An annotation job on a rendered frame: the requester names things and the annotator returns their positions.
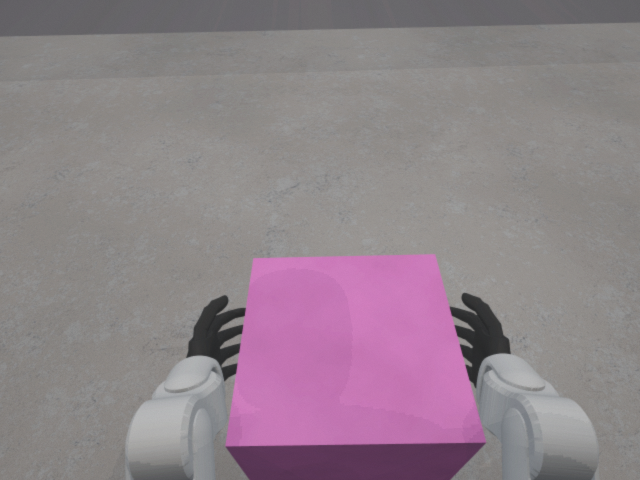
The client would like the right robot hand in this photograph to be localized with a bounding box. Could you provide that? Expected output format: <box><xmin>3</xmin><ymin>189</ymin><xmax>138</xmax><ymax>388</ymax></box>
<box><xmin>449</xmin><ymin>293</ymin><xmax>511</xmax><ymax>388</ymax></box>

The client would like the left robot hand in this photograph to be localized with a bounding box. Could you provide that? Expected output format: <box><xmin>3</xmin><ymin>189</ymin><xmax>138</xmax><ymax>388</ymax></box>
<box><xmin>186</xmin><ymin>295</ymin><xmax>246</xmax><ymax>381</ymax></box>

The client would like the robot left forearm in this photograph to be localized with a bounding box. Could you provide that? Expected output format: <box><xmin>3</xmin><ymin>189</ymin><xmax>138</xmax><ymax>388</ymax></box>
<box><xmin>125</xmin><ymin>356</ymin><xmax>228</xmax><ymax>480</ymax></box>

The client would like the robot right forearm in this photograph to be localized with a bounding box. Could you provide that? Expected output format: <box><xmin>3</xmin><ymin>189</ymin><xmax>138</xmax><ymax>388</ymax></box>
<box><xmin>476</xmin><ymin>353</ymin><xmax>600</xmax><ymax>480</ymax></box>

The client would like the carton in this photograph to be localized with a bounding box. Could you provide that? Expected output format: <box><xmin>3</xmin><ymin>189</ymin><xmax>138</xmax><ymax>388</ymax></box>
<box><xmin>225</xmin><ymin>254</ymin><xmax>486</xmax><ymax>480</ymax></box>

